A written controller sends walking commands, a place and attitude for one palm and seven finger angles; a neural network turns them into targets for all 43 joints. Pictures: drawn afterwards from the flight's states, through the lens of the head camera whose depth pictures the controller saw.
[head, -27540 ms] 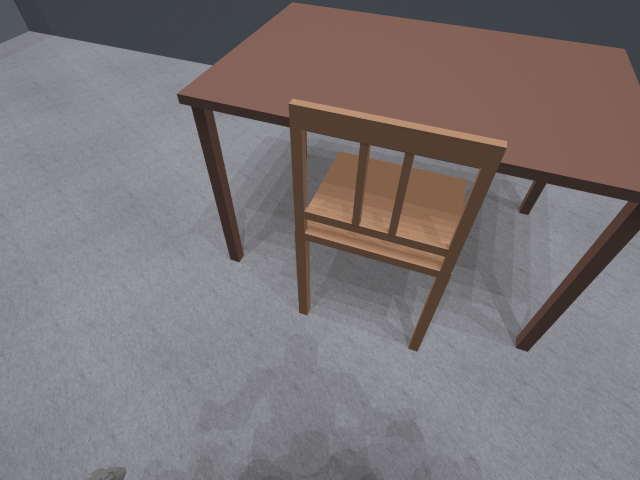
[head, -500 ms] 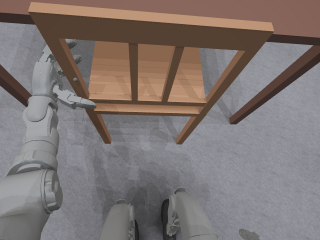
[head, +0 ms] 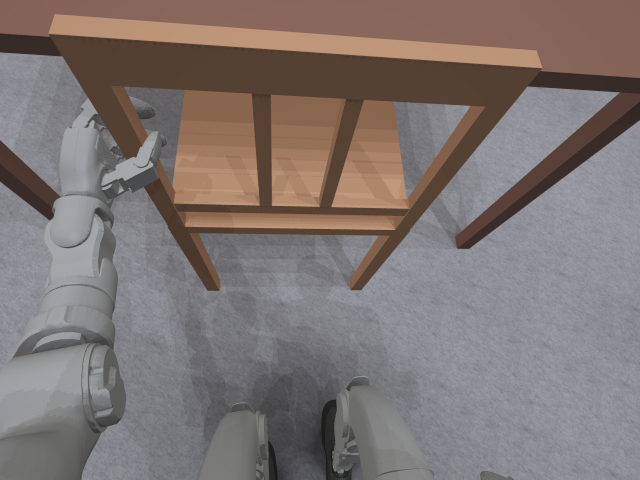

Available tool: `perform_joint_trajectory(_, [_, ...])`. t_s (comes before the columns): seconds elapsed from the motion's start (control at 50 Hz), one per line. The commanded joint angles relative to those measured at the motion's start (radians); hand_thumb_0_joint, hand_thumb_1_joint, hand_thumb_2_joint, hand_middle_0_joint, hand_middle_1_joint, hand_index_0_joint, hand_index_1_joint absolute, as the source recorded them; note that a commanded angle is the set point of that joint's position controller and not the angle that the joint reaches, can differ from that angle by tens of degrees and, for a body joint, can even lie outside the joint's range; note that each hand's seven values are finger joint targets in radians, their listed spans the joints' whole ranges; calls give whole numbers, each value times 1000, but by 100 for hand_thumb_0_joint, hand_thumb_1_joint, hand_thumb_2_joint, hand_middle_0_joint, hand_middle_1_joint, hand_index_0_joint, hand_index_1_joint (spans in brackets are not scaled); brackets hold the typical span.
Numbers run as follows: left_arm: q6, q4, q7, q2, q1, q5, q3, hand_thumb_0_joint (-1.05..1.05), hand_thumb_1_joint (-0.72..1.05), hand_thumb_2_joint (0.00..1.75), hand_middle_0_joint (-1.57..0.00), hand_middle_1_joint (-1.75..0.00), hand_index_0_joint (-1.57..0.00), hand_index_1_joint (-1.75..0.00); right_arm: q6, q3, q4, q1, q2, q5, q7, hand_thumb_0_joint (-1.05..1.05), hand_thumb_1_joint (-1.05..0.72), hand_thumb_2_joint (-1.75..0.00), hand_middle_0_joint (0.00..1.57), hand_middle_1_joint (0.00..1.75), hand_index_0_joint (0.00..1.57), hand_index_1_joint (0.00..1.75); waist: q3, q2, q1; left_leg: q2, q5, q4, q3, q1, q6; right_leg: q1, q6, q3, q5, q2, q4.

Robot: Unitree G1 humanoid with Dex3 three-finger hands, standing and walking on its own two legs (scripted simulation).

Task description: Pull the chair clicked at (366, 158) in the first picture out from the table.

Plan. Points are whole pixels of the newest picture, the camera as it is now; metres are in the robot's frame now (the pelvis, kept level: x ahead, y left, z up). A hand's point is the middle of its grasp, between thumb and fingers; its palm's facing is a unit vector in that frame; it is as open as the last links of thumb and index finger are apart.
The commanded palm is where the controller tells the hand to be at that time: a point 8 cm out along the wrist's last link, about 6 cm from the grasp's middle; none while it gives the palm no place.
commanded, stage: hook a spindle and tug to test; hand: left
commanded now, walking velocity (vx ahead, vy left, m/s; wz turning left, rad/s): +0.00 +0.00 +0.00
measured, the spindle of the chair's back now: (264, 156) +0.51 +0.04 -0.01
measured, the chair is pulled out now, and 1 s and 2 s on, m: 0.00 0.03 0.15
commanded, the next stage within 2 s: step backward, pulling the chair out in 0.60 s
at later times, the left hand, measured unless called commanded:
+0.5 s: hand (149, 174) +0.47 +0.17 +0.02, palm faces -0.02 -1.00 -0.02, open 5.9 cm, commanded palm +0.43 +0.21 +0.02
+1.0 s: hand (163, 187) +0.45 +0.15 +0.03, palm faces +0.03 -0.99 -0.14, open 6.1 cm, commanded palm +0.43 +0.19 +0.04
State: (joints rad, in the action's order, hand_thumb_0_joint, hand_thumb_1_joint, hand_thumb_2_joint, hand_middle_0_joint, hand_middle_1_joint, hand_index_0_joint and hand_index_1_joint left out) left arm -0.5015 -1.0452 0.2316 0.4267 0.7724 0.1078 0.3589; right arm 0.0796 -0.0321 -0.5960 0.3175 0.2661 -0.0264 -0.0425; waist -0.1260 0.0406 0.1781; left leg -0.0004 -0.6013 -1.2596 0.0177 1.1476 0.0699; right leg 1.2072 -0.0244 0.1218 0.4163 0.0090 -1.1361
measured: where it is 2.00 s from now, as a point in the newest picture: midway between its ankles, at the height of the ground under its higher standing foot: outside the picture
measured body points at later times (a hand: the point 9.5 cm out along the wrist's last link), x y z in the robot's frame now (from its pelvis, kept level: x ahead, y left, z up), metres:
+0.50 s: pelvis +0.02 +0.00 +0.01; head +0.18 +0.02 +0.43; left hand +0.47 +0.22 +0.02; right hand +0.08 -0.27 -0.11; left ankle -0.01 +0.07 -0.63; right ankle +0.06 -0.12 -0.63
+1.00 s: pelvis +0.03 +0.01 +0.09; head +0.15 +0.02 +0.52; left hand +0.44 +0.20 +0.05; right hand +0.07 -0.26 -0.03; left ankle -0.02 +0.07 -0.63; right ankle +0.06 -0.12 -0.63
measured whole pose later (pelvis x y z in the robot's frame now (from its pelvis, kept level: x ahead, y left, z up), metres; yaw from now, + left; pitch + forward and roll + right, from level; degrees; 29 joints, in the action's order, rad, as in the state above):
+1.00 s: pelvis +0.03 +0.01 +0.09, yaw +1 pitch +16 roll -2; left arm -0.20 -1.10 -0.06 0.25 0.66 0.04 0.13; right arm 0.10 -0.01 -0.63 0.30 0.24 0.06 0.10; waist 0.00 0.02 0.12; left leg 0.03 -0.38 -0.68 0.04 0.57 0.07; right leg 0.65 0.00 0.08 0.21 0.01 -0.62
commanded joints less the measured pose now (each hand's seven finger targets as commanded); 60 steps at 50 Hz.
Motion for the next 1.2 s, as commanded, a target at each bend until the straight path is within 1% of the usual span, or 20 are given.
perform_joint_trajectory(0.0, [-82, 252, 21, 166, 297, -1, -21, 0, 90, 90, -50, -145, -50, -145, -10, 68, 54, 155, 177, -3, 5, 0, -90, -90, 20, 30, 20, 30, -567, 151, -6, -28, 635, 167, -126, -383, -83, -351, -10, -81, -308, -22, 75])
perform_joint_trajectory(0.28, [-67, 278, 21, 122, 153, 12, -38, 0, 90, 90, -50, -145, -50, -145, -15, 73, 69, 135, 166, 6, 3, 0, -90, -90, 20, 30, 20, 30, -523, 100, -23, -23, 636, 176, -97, -338, -73, -402, -9, -88, -352, -18, 79])
perform_joint_trajectory(0.32, [-67, 305, 21, 139, 147, 10, -29, 0, 90, 90, -50, -145, -50, -145, -16, 73, 74, 133, 166, 6, 6, 0, -90, -90, 20, 30, 20, 30, -544, 101, -30, -21, 644, 176, -95, -334, -72, -428, -10, -92, -370, -16, 73])
perform_joint_trajectory(0.36, [-62, 321, 24, 96, 104, 16, -55, 0, 90, 90, -50, -145, -50, -145, -20, 77, 82, 128, 159, 10, 4, 0, -90, -90, 20, 30, 20, 30, -549, 96, -33, -23, 677, 177, -95, -354, -75, -430, -9, -89, -386, -16, 76])
perform_joint_trajectory(0.42, [-57, 344, 21, 93, 91, 20, -56, 0, 90, 90, -50, -145, -50, -145, -24, 78, 85, 122, 159, 11, 3, 0, -90, -90, 20, 30, 20, 30, -544, 83, -37, -21, 656, 180, -89, -333, -71, -450, -9, -93, -392, -14, 77])
perform_joint_trajectory(0.46, [-57, 377, 18, 126, 42, 24, -22, 0, 90, 90, -50, -145, -50, -145, -29, 81, 91, 124, 160, 13, 6, 0, -90, -90, 20, 30, 20, 30, -574, 70, -54, -20, 678, 181, -86, -332, -69, -489, -10, -99, -426, -13, 75])
perform_joint_trajectory(0.52, [-51, 409, 21, 89, 9, 30, -51, 0, 90, 90, -50, -145, -50, -145, -37, 80, 96, 111, 154, 17, 4, 0, -90, -90, 20, 30, 20, 30, -559, 75, -55, -19, 669, 188, -80, -331, -70, -492, -9, -100, -422, -12, 82])
perform_joint_trajectory(0.56, [-48, 371, 16, 105, 29, 25, -43, 0, 90, 90, -50, -145, -50, -145, -41, 77, 87, 109, 156, 18, 10, 0, -90, -90, 20, 30, 20, 30, -506, 45, -43, -16, 613, 186, -73, -281, -61, -485, -8, -103, -411, -10, 80])
perform_joint_trajectory(0.58, [-50, 379, 16, 91, 65, 25, -54, 0, 90, 90, -50, -145, -50, -145, -45, 77, 84, 107, 154, 17, 11, 0, -90, -90, 20, 30, 20, 30, -509, 49, -33, -12, 583, 182, -70, -275, -58, -479, -6, -105, -401, -10, 80])
perform_joint_trajectory(0.64, [-55, 371, 16, 131, 67, 20, -20, 0, 90, 90, -50, -145, -50, -145, -53, 78, 82, 109, 159, 15, 16, 0, -90, -90, 20, 30, 20, 30, -524, 77, -46, -12, 610, 177, -71, -296, -65, -467, -10, -105, -393, -9, 72])
perform_joint_trajectory(0.68, [-61, 382, 16, 114, 171, 17, -53, 0, 90, 90, -50, -145, -50, -145, -57, 75, 70, 105, 156, 14, 20, 0, -90, -90, 20, 30, 20, 30, -522, 106, -23, -14, 609, 171, -78, -317, -70, -431, -7, -102, -378, -8, 72])
perform_joint_trajectory(0.7, [43, 551, -124, 302, 348, -82, -60, 0, 90, 90, -50, -145, -50, -145, 7, 79, 120, 131, 121, 65, 56, 0, -90, -90, 20, 30, 20, 30, -747, 179, -92, -20, 533, 372, -45, -608, -79, -838, -41, -190, -416, 88, 274])
perform_joint_trajectory(0.72, [101, 561, -188, 248, 350, -87, -90, 0, 90, 90, -50, -145, -50, -145, 6, 94, 137, 149, 108, 73, 86, 0, -90, -90, 20, 30, 20, 30, -705, 175, -69, -12, 529, 414, -36, -645, -71, -874, -39, -183, -522, 90, 324])
perform_joint_trajectory(0.76, [207, 391, -257, 143, 189, -101, -150, 0, 90, 90, -50, -145, -50, -145, 29, 81, 104, 127, 115, 78, 121, 0, -90, -90, 20, 30, 20, 30, -578, 136, -62, -45, 579, 485, -83, -644, -72, -815, -30, -153, -552, 85, 345])
perform_joint_trajectory(0.82, [271, 221, -308, 81, 159, -107, -191, 0, 90, 90, -50, -145, -50, -145, 47, 75, 55, 123, 132, 82, 143, 0, -90, -90, 20, 30, 20, 30, -411, 17, -56, -85, 595, 566, -103, -634, -57, -863, -8, -154, -591, 106, 421])
perform_joint_trajectory(0.86, [250, 215, -318, 88, 235, -104, -191, 0, 90, 90, -50, -145, -50, -145, 37, 79, 30, 119, 137, 78, 154, 0, -90, -90, 20, 30, 20, 30, -404, 89, -65, -106, 711, 607, -102, -713, -67, -892, -10, -168, -693, 130, 458])
perform_joint_trajectory(0.94, [250, 150, -310, 41, 271, -100, -234, 0, 90, 90, -50, -145, -50, -145, 5, 89, -17, 133, 145, 84, 165, 0, -90, -90, 20, 30, 20, 30, -360, 103, -73, -153, 947, 642, -122, -840, -88, -900, -9, -176, -764, 132, 511])
perform_joint_trajectory(1.02, [245, 115, -294, -8, 235, -98, -257, 0, 90, 90, -50, -145, -50, -145, -20, 99, -39, 123, 147, 82, 164, 0, -90, -90, 20, 30, 20, 30, -326, 97, -83, -191, 1017, 673, -137, -899, -100, -884, -8, -178, -648, 105, 537])
perform_joint_trajectory(1.1, [235, 131, -293, -27, 199, -101, -260, 0, 90, 90, -50, -145, -50, -145, -34, 107, -49, 113, 146, 72, 156, 0, -90, -90, 20, 30, 20, 30, -314, 140, -91, -218, 1166, 694, -151, -986, -114, -837, -5, -174, -504, 81, 512])
perform_joint_trajectory(1.18, [226, 164, -293, -27, 168, -104, -247, 0, 90, 90, -50, -145, -50, -145, -33, 112, -45, 96, 139, 59, 143, 0, -90, -90, 20, 30, 20, 30, -302, 134, -98, -251, 1234, 708, -162, -1025, -106, -825, -4, -177, -362, 61, 472])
